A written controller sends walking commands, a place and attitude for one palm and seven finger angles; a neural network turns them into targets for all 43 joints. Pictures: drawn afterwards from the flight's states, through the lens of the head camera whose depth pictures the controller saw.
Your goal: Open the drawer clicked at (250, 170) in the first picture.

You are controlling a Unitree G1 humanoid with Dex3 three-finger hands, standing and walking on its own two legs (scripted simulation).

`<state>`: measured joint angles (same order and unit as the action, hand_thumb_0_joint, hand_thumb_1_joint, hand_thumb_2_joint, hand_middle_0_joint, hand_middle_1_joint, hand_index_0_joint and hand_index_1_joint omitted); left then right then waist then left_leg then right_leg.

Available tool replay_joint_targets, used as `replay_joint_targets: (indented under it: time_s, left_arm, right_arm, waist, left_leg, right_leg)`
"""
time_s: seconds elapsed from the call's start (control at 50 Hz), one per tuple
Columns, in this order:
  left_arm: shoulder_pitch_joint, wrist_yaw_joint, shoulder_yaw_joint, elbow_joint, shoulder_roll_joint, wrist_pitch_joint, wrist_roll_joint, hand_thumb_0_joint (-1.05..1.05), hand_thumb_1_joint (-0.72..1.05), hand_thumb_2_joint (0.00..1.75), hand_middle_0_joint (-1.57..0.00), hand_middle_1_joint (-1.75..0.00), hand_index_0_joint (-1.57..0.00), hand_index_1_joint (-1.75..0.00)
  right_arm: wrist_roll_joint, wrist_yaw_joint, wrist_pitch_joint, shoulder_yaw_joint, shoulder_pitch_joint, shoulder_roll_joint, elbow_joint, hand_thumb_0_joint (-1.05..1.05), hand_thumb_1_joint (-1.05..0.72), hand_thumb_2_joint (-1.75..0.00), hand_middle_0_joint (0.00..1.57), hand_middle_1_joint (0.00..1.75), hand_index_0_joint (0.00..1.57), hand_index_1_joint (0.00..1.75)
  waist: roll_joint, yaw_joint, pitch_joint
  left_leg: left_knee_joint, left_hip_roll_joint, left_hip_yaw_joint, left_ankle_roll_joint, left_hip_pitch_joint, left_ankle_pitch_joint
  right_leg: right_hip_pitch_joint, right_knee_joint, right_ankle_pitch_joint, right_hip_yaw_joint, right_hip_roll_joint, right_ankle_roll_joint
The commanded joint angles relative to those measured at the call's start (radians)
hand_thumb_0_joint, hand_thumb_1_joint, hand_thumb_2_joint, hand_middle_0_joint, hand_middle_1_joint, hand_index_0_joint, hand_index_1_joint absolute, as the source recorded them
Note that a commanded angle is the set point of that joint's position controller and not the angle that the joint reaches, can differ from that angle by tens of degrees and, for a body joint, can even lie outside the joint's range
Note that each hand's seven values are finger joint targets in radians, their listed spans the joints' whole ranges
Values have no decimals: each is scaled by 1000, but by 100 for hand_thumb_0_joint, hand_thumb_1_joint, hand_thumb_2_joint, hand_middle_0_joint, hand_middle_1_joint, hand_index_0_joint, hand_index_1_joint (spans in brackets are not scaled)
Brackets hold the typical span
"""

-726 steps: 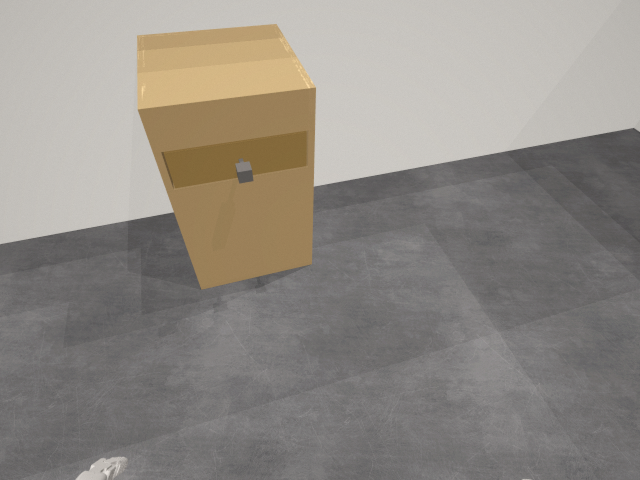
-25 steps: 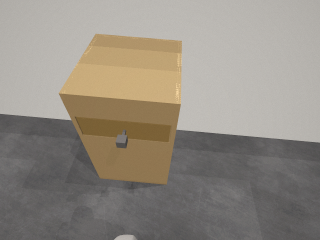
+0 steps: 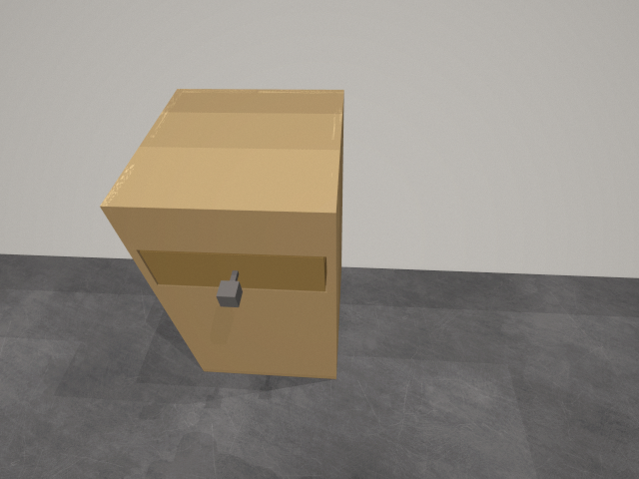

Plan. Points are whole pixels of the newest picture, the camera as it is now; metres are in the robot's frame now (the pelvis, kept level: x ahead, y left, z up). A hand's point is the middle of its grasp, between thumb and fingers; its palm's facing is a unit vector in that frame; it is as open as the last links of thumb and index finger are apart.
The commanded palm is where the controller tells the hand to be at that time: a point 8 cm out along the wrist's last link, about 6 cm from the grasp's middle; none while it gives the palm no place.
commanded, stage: come to a stop and stand still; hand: left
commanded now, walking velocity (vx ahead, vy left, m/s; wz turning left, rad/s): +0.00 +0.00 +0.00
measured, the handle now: (231, 286) +0.51 +0.23 -0.19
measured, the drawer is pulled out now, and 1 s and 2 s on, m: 0.00 0.00 0.00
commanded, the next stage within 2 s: look again from close up in 1.58 s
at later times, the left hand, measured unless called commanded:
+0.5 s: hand out of the picture -0.01 +0.17 -0.15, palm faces +0.05 -0.98 -0.21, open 7.3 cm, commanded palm none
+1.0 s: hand out of the picture -0.06 +0.16 -0.16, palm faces +0.05 -0.99 -0.10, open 7.4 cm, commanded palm none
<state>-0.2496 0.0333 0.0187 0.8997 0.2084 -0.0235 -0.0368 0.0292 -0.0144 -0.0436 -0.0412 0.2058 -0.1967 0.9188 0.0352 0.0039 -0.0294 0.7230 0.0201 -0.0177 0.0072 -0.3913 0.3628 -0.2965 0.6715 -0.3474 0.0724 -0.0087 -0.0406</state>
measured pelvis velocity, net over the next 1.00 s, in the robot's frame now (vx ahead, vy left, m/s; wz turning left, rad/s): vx -0.02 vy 0.03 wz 0.00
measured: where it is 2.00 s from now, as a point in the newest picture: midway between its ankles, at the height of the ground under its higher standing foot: outside the picture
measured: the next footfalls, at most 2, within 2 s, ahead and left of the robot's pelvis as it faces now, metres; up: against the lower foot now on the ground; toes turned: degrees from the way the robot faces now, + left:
left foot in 0.18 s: +0.04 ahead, +0.11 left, +0.00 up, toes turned -9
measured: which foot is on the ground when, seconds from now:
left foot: up 0.00-0.16, down 0.18-1.00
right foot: down 0.00-1.00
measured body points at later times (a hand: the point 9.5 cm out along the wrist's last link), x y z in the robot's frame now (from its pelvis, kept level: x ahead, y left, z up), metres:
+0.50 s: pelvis -0.03 -0.01 +0.02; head -0.04 -0.01 +0.47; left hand -0.01 +0.22 -0.14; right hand -0.03 -0.23 -0.14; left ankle +0.00 +0.09 -0.72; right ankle +0.00 -0.09 -0.72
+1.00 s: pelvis -0.02 +0.03 +0.02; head -0.03 +0.04 +0.47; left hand -0.06 +0.22 -0.15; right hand -0.04 -0.17 -0.14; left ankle +0.00 +0.09 -0.72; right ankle +0.00 -0.09 -0.72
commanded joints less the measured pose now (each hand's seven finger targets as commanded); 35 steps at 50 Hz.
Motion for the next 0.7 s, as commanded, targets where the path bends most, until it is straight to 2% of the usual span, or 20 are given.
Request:
replay_joint_targets:
  time_s: [0.0, 0.04, 0.08, 0.1, 0.14, 0.16, 0.18, 0.2, 0.22, 0.26, 0.32, 0.36, 0.4, 0.42, 0.52, 0.56, 0.68]
  left_arm:
    - [14, 17, 38, -110, 156, 30, 2, 0, 90, 90, -20, -30, -20, -30]
    - [23, 15, 37, -121, 154, 25, -1, 0, 90, 90, -20, -30, -20, -30]
    - [6, 14, 34, -121, 159, 21, 2, 0, 90, 90, -20, -30, -20, -30]
    - [1, 14, 33, -117, 155, 20, 7, 0, 90, 90, -20, -30, -20, -30]
    - [-3, 13, 24, -104, 139, 20, 18, 0, 90, 90, -20, -30, -20, -30]
    - [-16, 10, 19, -99, 122, 19, 21, 0, 90, 90, -20, -30, -20, -30]
    - [-33, 8, 14, -91, 99, 20, 27, 0, 90, 90, -20, -30, -20, -30]
    - [-44, 7, 13, -76, 94, 28, 29, 0, 90, 90, -20, -30, -20, -30]
    - [-40, 7, 12, -54, 99, 27, 29, 0, 90, 90, -20, -30, -20, -30]
    - [-60, 7, 7, -32, 95, 29, 29, 0, 90, 90, -20, -30, -20, -30]
    - [-70, 5, 9, -3, 81, 34, 29, 0, 90, 90, -20, -30, -20, -30]
    - [-66, 6, 8, 10, 79, 35, 27, 0, 90, 90, -20, -30, -20, -30]
    - [-76, 6, 7, 26, 66, 35, 27, 0, 90, 90, -20, -30, -20, -30]
    - [-81, 6, 6, 33, 63, 36, 27, 0, 90, 90, -20, -30, -20, -30]
    - [-123, 9, 2, 75, 40, 38, 26, 0, 90, 90, -20, -30, -20, -30]
    - [-140, 11, -1, 94, 31, 40, 27, 0, 90, 90, -20, -30, -20, -30]
    - [-190, 14, -11, 142, -7, 46, 26, 0, 90, 90, -20, -30, -20, -30]
  right_arm:
    - [-2, -1, 6, -24, 7, -48, -111, 0, -90, -90, 20, 30, 20, 30]
    - [-7, 1, 6, -23, 28, -46, -105, 0, -90, -90, 20, 30, 20, 30]
    - [-9, 5, 9, -15, 67, -34, -89, 0, -90, -90, 20, 30, 20, 30]
    - [-10, 2, 11, -13, 78, -40, -78, 0, -90, -90, 20, 30, 20, 30]
    - [-9, 0, 21, -6, 115, -46, -52, 0, -90, -90, 20, 30, 20, 30]
    - [-9, 0, 30, -2, 129, -60, -44, 0, -90, -90, 20, 30, 20, 30]
    - [-3, -3, 33, 1, 104, -78, -40, 0, -90, -90, 20, 30, 20, 30]
    - [0, -7, 36, 6, 91, -84, -37, 0, -90, -90, 20, 30, 20, 30]
    - [-2, -5, 39, 11, 80, -72, -19, 0, -90, -90, 20, 30, 20, 30]
    - [-5, -5, 38, 19, 87, -66, -8, 0, -90, -90, 20, 30, 20, 30]
    - [-3, -8, 33, 18, 128, -57, 19, 0, -90, -90, 20, 30, 20, 30]
    - [-4, -7, 31, 18, 156, -54, 42, 0, -90, -90, 20, 30, 20, 30]
    - [-4, -6, 31, 18, 169, -48, 61, 0, -90, -90, 20, 30, 20, 30]
    - [-4, -6, 29, 20, 177, -46, 69, 0, -90, -90, 20, 30, 20, 30]
    - [-7, -7, 29, 23, 211, -28, 109, 0, -90, -90, 20, 30, 20, 30]
    - [-8, -8, 32, 27, 218, -21, 127, 0, -90, -90, 20, 30, 20, 30]
    - [-13, -14, 47, 34, 221, -8, 154, 0, -90, -90, 20, 30, 20, 30]
  waist:
    - [-194, 12, 9]
    - [-168, 18, -48]
    - [-161, 18, -43]
    - [-147, 17, -36]
    - [-75, 25, -31]
    - [-4, 19, -23]
    - [52, -5, -42]
    - [34, -17, -34]
    - [125, -16, -22]
    - [103, -22, -13]
    - [-26, -5, -25]
    - [-54, 6, -28]
    - [-64, 8, -54]
    - [-88, 8, -68]
    - [-79, 9, -84]
    - [-41, 7, -75]
    - [0, -4, -63]
  left_leg:
    - [217, -5, 28, 16, -53, 86]
    - [152, 1, 9, 10, -26, 76]
    - [27, -4, -20, 9, 30, 34]
    - [-40, -5, -22, 10, 75, -5]
    - [-191, 6, 3, 19, 172, -105]
    - [-248, 43, 62, 38, 186, -166]
    - [-277, 85, 107, 57, 145, -186]
    - [-271, 91, 103, 59, 110, -204]
    - [-301, 83, 105, 52, 86, -207]
    - [-329, 81, 98, 40, 51, -134]
    - [-325, 54, 68, 30, 73, -50]
    - [-325, 49, 63, 30, 100, -54]
    - [-332, 49, 62, 32, 100, -45]
    - [-334, 49, 61, 32, 93, -41]
    - [-347, 50, 63, 35, 90, -36]
    - [-360, 54, 68, 36, 93, -45]
    - [-406, 75, 91, 40, 79, -48]
  right_leg:
    - [-6, -295, 376, -293, -265, -127]
    - [-40, -301, 366, -243, -238, -135]
    - [-22, -295, 318, -206, -215, -122]
    - [-30, -301, 263, -208, -206, -114]
    - [-59, -309, 123, -201, -176, -73]
    - [-56, -286, 81, -172, -138, -45]
    - [-32, -294, 64, -151, -98, -14]
    - [29, -304, 125, -151, -88, 1]
    - [82, -287, 149, -134, -96, 1]
    - [146, -308, 128, -134, -93, 2]
    - [106, -388, -2, -176, -118, -5]
    - [76, -412, -48, -184, -122, -8]
    - [45, -425, -74, -180, -117, -4]
    - [39, -431, -85, -181, -116, -2]
    - [17, -434, -98, -174, -110, 0]
    - [33, -422, -62, -163, -105, -1]
    - [81, -370, 67, -129, -92, 0]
